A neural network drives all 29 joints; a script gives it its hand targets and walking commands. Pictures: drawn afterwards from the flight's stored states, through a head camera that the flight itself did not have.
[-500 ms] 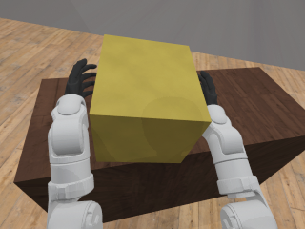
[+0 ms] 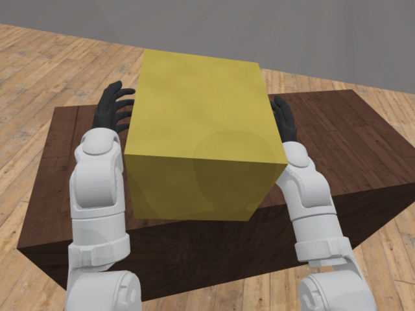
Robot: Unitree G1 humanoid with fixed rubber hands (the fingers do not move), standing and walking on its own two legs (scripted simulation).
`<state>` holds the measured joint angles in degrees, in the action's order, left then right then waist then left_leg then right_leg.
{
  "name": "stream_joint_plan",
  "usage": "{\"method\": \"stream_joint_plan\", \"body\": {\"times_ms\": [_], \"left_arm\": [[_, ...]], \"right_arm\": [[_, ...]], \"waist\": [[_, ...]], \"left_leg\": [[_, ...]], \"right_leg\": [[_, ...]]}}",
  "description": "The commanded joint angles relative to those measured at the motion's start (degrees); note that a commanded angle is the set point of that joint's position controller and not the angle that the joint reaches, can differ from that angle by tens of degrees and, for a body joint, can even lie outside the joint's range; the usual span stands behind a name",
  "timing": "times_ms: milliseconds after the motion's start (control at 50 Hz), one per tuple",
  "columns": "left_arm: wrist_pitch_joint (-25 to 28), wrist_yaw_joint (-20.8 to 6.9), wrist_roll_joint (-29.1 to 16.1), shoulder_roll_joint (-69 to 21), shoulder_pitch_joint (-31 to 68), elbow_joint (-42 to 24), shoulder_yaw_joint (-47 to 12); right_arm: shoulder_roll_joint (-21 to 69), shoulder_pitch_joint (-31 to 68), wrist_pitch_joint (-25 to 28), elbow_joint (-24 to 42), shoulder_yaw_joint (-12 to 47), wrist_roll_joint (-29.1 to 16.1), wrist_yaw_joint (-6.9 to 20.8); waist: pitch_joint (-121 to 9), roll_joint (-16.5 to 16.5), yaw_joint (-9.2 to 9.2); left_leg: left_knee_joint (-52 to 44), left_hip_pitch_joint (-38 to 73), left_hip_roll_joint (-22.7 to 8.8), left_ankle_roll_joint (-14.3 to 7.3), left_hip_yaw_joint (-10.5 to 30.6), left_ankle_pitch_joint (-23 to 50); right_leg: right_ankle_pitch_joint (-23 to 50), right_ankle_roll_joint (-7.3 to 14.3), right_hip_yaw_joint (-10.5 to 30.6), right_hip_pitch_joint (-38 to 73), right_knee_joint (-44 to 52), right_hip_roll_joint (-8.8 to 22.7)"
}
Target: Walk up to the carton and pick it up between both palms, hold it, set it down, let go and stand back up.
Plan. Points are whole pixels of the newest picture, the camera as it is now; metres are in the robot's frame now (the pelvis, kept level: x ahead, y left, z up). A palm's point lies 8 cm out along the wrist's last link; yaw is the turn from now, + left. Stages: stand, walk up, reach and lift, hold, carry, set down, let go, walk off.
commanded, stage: hold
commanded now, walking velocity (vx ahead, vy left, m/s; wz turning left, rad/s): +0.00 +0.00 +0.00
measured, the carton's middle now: (198, 138) +0.38 -0.01 +0.15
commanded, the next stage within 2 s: none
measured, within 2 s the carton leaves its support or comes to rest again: neither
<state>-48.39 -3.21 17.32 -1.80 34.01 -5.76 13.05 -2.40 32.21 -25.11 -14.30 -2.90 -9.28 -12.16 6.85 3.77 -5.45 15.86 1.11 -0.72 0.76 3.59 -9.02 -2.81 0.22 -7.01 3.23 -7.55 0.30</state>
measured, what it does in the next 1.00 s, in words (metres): stands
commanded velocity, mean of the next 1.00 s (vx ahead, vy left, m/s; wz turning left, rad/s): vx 0.00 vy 0.00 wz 0.00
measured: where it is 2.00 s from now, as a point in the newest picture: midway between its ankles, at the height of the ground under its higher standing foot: outside the picture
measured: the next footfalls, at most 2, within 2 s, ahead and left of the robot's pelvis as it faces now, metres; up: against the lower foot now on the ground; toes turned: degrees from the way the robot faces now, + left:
none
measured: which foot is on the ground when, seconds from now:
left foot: down 0.00-1.00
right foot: down 0.00-1.00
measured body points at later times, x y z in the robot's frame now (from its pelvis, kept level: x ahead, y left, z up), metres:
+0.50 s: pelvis +0.00 +0.00 +0.00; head +0.00 +0.03 +0.45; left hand +0.38 +0.15 +0.19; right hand +0.37 -0.16 +0.17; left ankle +0.01 +0.12 -0.75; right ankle +0.03 -0.12 -0.75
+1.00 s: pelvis +0.00 +0.00 +0.00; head +0.00 +0.03 +0.45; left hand +0.38 +0.15 +0.19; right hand +0.37 -0.16 +0.17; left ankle +0.01 +0.12 -0.75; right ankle +0.03 -0.12 -0.75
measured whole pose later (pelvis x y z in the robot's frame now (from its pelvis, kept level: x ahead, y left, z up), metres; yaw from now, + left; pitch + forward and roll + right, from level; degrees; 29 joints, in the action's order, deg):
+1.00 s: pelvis +0.00 +0.00 +0.00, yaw +0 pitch -8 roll -1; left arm -47.2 -2.9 16.8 -1.4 33.3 -6.0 12.5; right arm -2.3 32.1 -23.8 -14.3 -2.8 -9.0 -12.1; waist 6.8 4.0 -5.2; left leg 16.6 0.7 -0.8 0.7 3.6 -9.7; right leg -3.3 0.1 -7.0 3.0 -8.0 0.3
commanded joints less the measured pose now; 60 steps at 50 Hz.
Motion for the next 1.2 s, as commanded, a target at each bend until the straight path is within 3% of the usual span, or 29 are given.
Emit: {"method": "stream_joint_plan", "body": {"times_ms": [0,440,640,1180], "left_arm": [[3.5,-6.9,-8.4,-19.5,31.1,-8.6,-23.2],[4.5,-7.0,-8.5,-18.6,30.4,-9.0,-23.1],[4.4,-6.6,-8.9,-18.4,31.2,-7.3,-22.9],[3.1,-6.3,-9.2,-18.7,31.0,-9.9,-24.2]], "right_arm": [[17.0,41.5,5.3,16.7,16.0,-2.6,2.6],[17.3,41.0,6.2,16.8,16.2,-2.2,2.6],[16.9,41.6,6.0,15.3,15.2,-1.8,2.7],[16.0,41.9,4.9,16.8,16.5,-4.2,2.4]], "waist": [[-28.5,-4.4,-0.47],[-27.9,-4.2,0.00],[-27.4,-4.3,-0.45],[-28.5,-5.0,-0.80]], "left_leg": [[-0.8,1.7,3.8,2.1,-3.6,17.2],[-1.1,0.6,3.7,1.7,-3.8,16.0],[-1.1,0.4,3.6,2.1,-3.9,13.0],[0.7,2.9,3.8,3.0,-3.4,19.5]], "right_leg": [[11.3,-1.8,-1.1,12.6,-3.0,-3.2],[11.6,-1.9,-0.7,13.3,-3.4,-3.0],[7.3,-1.7,-1.1,11.5,-2.6,-3.0],[13.0,-1.6,-1.0,11.9,-3.5,-3.8]]}}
